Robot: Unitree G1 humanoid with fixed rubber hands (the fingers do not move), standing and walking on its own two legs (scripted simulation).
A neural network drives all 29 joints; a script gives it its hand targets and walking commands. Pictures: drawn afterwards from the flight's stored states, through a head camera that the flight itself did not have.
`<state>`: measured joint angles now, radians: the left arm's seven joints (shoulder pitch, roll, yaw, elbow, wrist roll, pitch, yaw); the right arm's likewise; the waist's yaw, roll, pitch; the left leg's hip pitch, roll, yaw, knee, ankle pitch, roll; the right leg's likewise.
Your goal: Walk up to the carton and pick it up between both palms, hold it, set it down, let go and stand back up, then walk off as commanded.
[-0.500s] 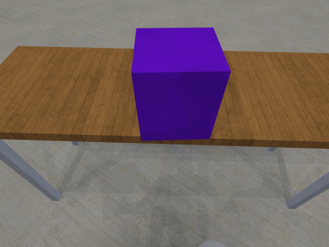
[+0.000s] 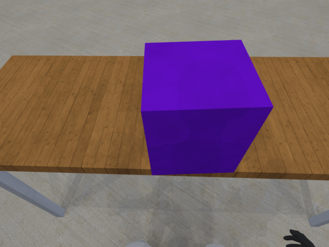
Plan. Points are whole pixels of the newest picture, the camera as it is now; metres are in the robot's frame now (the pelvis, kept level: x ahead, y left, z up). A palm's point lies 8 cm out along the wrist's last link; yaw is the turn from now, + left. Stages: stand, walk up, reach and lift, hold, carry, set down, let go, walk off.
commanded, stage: walk up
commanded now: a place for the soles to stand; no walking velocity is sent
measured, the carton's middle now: (193, 112) +0.39 -0.05 +0.11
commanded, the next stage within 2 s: reach and lift in 1.30 s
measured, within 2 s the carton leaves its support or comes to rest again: neither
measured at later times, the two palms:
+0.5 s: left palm out of the picture +0.10 +0.34 -0.08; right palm out of the picture +0.13 -0.32 -0.08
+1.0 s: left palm out of the picture +0.10 +0.33 -0.07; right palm out of the picture +0.14 -0.34 -0.07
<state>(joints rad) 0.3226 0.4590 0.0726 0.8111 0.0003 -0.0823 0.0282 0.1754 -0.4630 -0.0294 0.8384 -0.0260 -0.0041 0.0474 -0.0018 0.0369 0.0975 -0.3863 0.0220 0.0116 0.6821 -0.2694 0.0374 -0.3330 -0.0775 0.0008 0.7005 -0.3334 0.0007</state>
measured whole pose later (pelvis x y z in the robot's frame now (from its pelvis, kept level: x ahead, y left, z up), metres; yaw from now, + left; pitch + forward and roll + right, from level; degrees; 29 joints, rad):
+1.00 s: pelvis +0.01 -0.01 +0.01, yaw -2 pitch -1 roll +0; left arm 0.25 0.45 0.07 0.85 0.00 -0.02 -0.01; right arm 0.12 -0.45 -0.03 0.84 -0.03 -0.01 0.01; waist 0.00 0.03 0.05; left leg -0.34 0.04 0.03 0.64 -0.28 0.02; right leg -0.30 -0.03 0.01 0.63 -0.32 0.02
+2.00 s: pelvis +0.02 -0.02 +0.03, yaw -2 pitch -6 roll +1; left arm 0.24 0.35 0.07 0.22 0.00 0.35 0.04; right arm 0.26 -0.35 -0.09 0.53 -0.01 -0.10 0.11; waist 0.00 -0.01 0.08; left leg -0.10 0.04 0.04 0.36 -0.15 -0.02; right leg -0.08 -0.02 0.01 0.40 -0.22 0.02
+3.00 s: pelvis +0.03 -0.02 +0.03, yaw -2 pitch -4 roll +0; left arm 0.44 0.19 -0.01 -0.55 -0.04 0.40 0.14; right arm 0.43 -0.31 -0.09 -0.27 0.24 0.13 0.04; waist 0.00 -0.02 0.06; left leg -0.08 0.04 0.04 0.28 -0.13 -0.02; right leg -0.06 -0.02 0.01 0.32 -0.19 0.02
